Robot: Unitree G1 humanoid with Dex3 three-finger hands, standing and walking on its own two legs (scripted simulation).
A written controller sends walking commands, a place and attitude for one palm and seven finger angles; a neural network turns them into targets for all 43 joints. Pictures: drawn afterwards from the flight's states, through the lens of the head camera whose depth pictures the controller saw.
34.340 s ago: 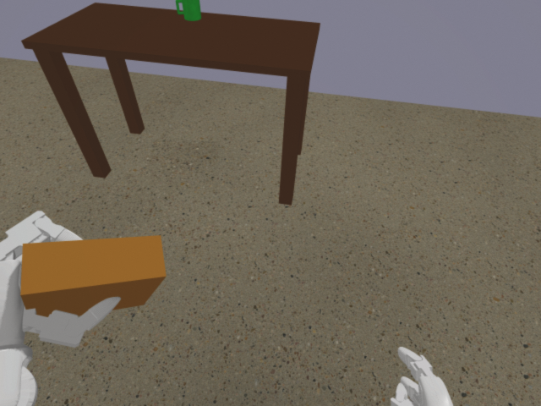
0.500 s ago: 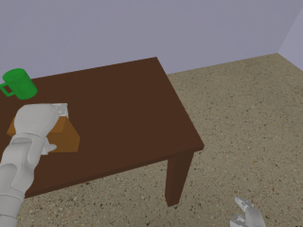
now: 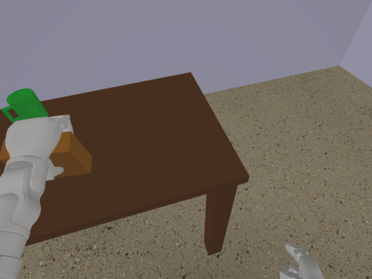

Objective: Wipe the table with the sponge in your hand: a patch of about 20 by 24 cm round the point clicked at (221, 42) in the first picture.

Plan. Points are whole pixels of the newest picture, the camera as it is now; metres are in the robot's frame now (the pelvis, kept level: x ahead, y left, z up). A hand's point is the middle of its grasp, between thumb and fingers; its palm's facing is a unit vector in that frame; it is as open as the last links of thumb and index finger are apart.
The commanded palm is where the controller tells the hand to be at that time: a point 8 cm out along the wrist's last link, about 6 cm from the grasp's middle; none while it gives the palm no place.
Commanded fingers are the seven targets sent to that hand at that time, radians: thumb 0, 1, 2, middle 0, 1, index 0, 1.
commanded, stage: move the sponge above the wiping area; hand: left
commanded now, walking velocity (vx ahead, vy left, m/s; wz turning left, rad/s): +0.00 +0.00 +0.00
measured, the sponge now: (56, 161) +0.31 +0.35 +0.07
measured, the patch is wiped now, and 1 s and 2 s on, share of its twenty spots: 0.00 0.00 0.00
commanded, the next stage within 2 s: lower the sponge onto the table in 1.08 s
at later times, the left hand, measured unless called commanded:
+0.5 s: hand (35, 146) +0.31 +0.37 +0.13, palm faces +0.13 +0.05 -0.99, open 9.0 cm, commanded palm +0.27 +0.35 +0.15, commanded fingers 0.00 0.10 1.30 -1.20 -1.60 -1.20 -1.60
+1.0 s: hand (17, 159) +0.28 +0.39 +0.12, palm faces +0.05 +0.02 -1.00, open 8.9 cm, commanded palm +0.26 +0.36 +0.15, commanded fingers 0.00 0.10 1.30 -1.20 -1.60 -1.20 -1.60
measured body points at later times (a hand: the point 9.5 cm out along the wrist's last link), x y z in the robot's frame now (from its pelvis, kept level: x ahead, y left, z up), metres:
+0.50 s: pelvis +0.00 +0.00 +0.00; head +0.01 -0.03 +0.45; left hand +0.29 +0.36 +0.18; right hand +0.19 -0.24 -0.12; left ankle +0.00 +0.08 -0.74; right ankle +0.00 -0.10 -0.74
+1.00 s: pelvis +0.00 +0.00 +0.00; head +0.00 -0.03 +0.45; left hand +0.27 +0.38 +0.18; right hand +0.20 -0.23 -0.11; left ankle +0.00 +0.08 -0.74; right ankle +0.00 -0.10 -0.74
